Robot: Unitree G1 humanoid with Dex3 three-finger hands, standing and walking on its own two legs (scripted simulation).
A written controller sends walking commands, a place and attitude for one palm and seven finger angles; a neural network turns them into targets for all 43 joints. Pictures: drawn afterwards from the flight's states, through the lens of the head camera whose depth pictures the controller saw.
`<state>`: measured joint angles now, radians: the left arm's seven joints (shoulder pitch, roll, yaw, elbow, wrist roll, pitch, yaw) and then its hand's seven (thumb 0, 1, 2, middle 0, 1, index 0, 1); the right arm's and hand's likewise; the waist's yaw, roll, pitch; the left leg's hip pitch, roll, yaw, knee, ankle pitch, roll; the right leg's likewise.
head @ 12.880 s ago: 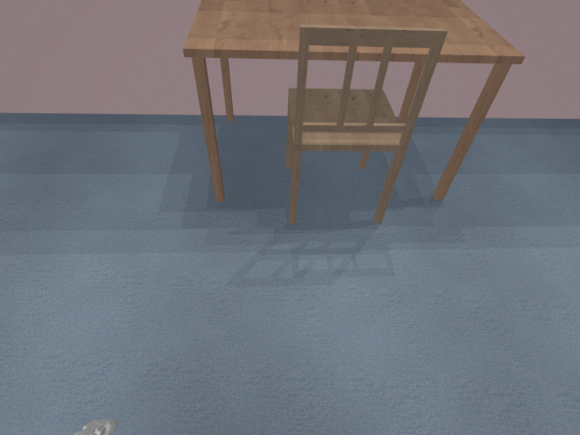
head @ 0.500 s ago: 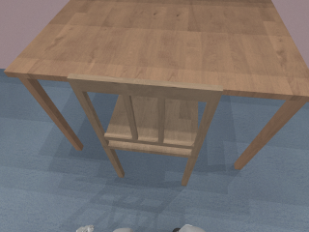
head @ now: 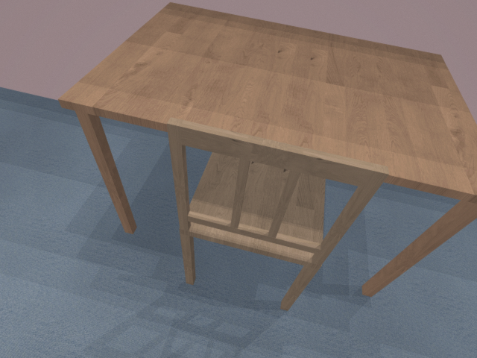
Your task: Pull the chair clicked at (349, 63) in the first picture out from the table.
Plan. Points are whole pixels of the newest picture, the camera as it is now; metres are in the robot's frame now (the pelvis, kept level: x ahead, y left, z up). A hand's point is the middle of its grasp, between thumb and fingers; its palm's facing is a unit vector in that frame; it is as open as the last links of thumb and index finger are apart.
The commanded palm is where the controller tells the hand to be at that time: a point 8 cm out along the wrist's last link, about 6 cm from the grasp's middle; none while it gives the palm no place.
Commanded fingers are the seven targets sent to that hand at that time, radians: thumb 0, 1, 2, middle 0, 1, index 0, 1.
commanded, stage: come to a stop and stand still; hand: left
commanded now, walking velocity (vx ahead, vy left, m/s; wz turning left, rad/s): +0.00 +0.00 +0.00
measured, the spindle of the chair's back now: (239, 195) +0.49 +0.04 -0.10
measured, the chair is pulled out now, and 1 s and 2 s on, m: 0.00 0.00 0.00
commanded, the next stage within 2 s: look again from close up in 0.68 s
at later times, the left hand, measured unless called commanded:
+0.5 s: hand out of the picture -0.04 +0.13 -0.17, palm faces +0.02 -0.99 -0.17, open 7.4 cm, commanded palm none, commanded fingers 0.00 0.90 0.90 -0.20 -0.30 -0.20 -0.30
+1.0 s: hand out of the picture -0.03 +0.14 -0.18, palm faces +0.03 -0.98 -0.17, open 7.4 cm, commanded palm none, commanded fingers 0.00 0.90 0.90 -0.20 -0.30 -0.20 -0.30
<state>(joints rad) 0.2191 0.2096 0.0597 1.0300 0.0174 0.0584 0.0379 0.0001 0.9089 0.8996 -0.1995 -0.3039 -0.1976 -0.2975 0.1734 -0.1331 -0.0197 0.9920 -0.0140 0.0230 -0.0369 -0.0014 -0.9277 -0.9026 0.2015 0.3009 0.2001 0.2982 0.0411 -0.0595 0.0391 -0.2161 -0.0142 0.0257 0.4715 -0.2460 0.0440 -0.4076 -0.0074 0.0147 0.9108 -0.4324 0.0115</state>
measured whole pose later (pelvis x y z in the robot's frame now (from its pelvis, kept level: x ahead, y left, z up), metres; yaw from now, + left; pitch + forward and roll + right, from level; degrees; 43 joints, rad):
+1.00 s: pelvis -0.02 -0.02 -0.01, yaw -1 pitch -1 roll -1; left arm 0.34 0.11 0.00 1.09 0.02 -0.03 0.05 0.00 0.91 0.90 -0.20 -0.30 -0.20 -0.30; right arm 0.31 -0.15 0.00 1.08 -0.01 -0.02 -0.03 0.03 -0.94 -0.90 0.20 0.30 0.20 0.30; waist -0.01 0.02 0.01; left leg -0.28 0.01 0.01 0.57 -0.29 0.01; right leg -0.12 0.03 -0.05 0.50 -0.37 -0.03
